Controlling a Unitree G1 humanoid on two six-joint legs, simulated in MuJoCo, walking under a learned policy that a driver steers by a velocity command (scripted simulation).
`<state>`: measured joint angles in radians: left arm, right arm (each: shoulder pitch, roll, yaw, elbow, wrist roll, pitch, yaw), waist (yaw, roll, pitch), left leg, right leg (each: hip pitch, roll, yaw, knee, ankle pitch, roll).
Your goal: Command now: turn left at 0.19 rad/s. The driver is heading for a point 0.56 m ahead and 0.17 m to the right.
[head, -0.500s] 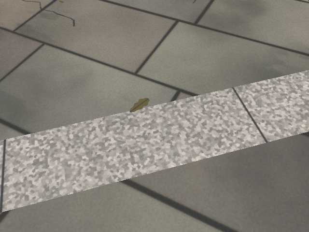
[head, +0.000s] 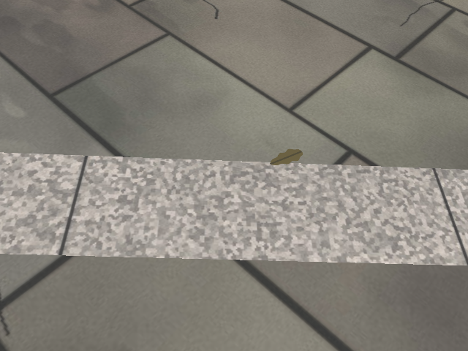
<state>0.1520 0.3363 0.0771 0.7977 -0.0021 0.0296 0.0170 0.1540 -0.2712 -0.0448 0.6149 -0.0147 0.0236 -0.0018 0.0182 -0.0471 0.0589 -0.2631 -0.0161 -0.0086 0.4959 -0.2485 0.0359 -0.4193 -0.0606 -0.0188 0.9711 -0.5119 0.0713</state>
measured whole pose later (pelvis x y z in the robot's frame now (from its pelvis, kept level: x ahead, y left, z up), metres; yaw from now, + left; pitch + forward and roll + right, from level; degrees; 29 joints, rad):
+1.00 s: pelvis +0.01 +0.01 +0.01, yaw -29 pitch +1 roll +1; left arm 0.13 0.29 0.07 0.67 -0.02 0.03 -0.03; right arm 0.27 -0.31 -0.08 0.75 0.02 -0.03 -0.02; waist -0.06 0.00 0.03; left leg -0.08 0.06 0.20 0.31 -0.25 0.00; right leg -0.43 -0.08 -0.02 0.76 -0.36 0.03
